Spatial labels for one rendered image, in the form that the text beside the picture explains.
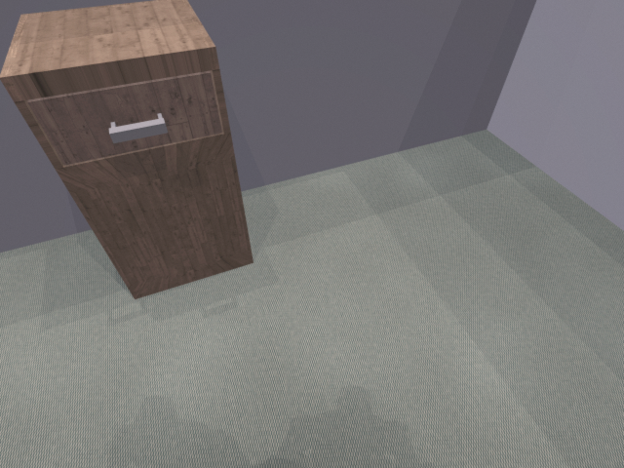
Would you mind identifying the cabinet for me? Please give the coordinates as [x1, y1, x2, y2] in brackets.
[0, 0, 254, 299]

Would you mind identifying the handle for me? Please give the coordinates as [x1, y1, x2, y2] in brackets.
[109, 113, 168, 143]

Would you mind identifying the drawer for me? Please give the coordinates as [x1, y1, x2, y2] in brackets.
[28, 71, 222, 165]

